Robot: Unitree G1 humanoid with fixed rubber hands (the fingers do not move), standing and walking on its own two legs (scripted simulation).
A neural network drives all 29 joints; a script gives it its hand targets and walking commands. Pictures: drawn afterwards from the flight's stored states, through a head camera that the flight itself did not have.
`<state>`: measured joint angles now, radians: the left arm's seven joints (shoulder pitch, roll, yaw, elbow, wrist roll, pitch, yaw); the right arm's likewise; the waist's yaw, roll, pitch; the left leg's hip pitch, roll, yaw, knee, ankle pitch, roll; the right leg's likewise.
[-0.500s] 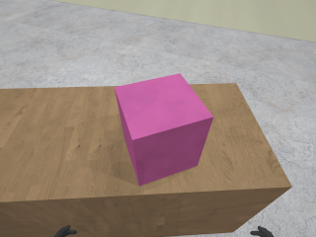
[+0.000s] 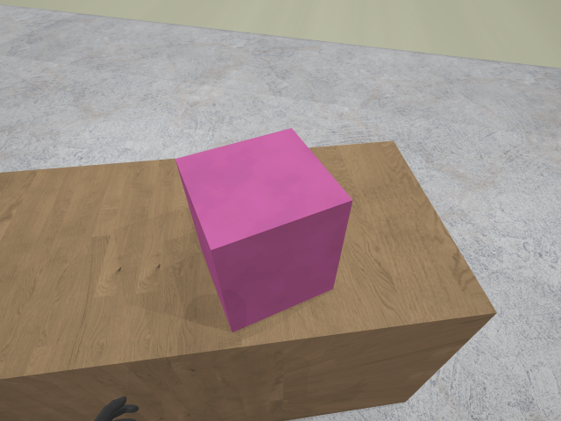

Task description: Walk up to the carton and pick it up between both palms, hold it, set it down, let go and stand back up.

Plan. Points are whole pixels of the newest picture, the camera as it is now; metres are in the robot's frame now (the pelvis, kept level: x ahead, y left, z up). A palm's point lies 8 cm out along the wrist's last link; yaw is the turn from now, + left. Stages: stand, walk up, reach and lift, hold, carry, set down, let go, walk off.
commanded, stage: walk up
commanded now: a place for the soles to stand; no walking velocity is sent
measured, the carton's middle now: (261, 230) +0.44 +0.05 +0.00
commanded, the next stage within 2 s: reach and lift in 0.02 s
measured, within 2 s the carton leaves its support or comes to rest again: neither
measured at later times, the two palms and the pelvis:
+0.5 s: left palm (123, 405) +0.17 +0.24 -0.06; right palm (477, 391) +0.20 -0.27 -0.07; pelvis +0.03 -0.02 +0.01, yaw +7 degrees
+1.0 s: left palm (142, 389) +0.19 +0.20 -0.03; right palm (468, 365) +0.23 -0.26 -0.04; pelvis +0.04 +0.00 +0.02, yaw +7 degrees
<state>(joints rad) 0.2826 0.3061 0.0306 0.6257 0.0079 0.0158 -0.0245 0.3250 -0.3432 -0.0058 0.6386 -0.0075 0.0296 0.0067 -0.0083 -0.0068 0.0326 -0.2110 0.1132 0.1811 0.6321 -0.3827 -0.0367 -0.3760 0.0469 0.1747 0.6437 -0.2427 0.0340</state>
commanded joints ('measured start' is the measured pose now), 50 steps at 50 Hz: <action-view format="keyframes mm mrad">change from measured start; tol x8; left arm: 1 -3 154 51 -80 -5 -21 9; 2 -393 67 2 -66 -4 150 51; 5 -297 -16 -21 -108 74 241 74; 12 -279 71 53 -331 13 289 56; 37 -139 -154 -23 -294 36 -36 156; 50 -95 -264 -55 -298 74 -69 196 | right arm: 1 14 -132 -47 -82 2 -11 -4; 2 -404 -57 -148 39 -94 -188 36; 4 -255 -161 -176 113 -84 -240 73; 14 -111 -60 -176 36 -57 -246 36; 50 -271 -230 -25 212 213 -428 225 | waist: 1 -3 -29 4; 4 -1 202 118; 9 -27 -182 -101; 13 -26 -140 -193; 19 -6 -29 -45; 25 -8 20 -70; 37 -5 -22 -150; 50 36 -44 -27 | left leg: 1 -15 23 -74 -112 -10 78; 3 -498 38 -116 -226 -397 99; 4 -602 64 -102 -254 -358 115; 6 -390 7 -34 -139 -118 77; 10 68 -75 -69 -11 -7 58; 23 78 -118 -90 -227 169 7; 37 206 -104 -132 -271 399 -23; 50 116 -97 -125 -320 319 -17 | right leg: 1 -24 -61 96 -115 131 -104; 2 53 8 -200 14 -169 -115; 4 474 61 -265 148 62 -74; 9 -5 -61 -164 -103 -55 -80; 14 172 -37 -168 -123 190 -50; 32 301 -3 -201 -257 400 -55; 50 284 10 -200 -319 231 -95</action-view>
